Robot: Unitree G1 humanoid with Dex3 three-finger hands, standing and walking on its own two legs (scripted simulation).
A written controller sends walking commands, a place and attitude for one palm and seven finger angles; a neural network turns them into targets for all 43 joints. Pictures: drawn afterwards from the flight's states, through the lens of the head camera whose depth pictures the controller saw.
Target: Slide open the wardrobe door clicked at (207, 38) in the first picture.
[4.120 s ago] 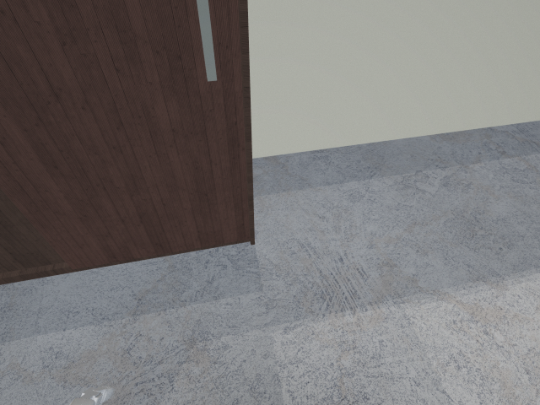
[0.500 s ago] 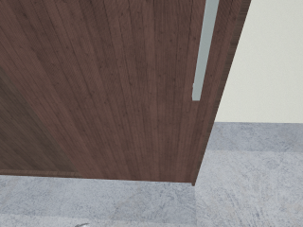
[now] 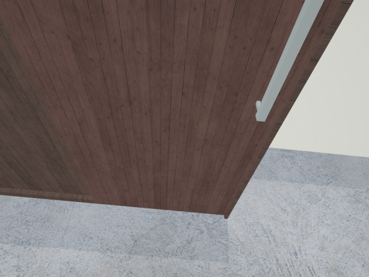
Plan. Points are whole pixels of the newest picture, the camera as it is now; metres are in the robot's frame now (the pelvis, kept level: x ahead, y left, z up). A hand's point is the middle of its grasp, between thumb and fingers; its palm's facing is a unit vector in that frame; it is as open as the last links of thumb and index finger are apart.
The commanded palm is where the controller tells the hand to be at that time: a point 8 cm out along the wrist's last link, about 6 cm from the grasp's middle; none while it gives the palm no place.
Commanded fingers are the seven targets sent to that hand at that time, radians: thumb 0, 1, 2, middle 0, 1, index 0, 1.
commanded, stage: come to a stop and stand still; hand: right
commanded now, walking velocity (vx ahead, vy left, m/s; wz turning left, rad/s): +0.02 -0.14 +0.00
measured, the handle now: (280, 64) +0.53 -0.19 +0.22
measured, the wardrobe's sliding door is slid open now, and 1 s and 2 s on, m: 0.00 0.00 0.00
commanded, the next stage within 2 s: look again from close up in 0.90 s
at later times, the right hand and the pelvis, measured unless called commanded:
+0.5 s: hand out of the picture -0.02 -0.25 -0.18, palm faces +0.06 +0.98 -0.18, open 7.4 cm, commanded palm none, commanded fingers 0.00 -0.90 -0.90 0.20 0.30 0.20 0.30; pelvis -0.02 -0.07 +0.00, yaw +0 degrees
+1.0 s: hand out of the picture -0.01 -0.24 -0.18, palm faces +0.03 +0.98 -0.17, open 7.4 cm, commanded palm none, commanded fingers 0.00 -0.90 -0.90 0.20 0.30 0.20 0.30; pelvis +0.00 -0.07 +0.00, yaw +0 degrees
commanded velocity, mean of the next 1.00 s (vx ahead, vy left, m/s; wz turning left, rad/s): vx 0.01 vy -0.01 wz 0.00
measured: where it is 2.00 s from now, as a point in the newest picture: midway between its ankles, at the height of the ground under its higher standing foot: outside the picture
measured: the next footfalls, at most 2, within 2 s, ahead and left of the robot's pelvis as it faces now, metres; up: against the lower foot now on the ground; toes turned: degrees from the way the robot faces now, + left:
right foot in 0.26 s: -0.01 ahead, -0.17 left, +0.00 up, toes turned -4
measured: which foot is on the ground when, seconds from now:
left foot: down 0.00-1.00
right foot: up 0.00-0.24, down 0.26-1.00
